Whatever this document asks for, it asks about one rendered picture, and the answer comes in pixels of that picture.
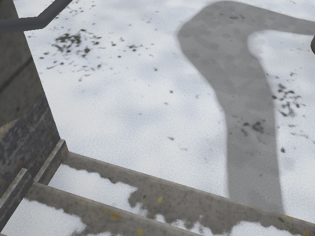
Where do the stairs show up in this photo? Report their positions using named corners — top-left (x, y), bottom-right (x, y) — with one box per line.
top-left (0, 151), bottom-right (315, 236)

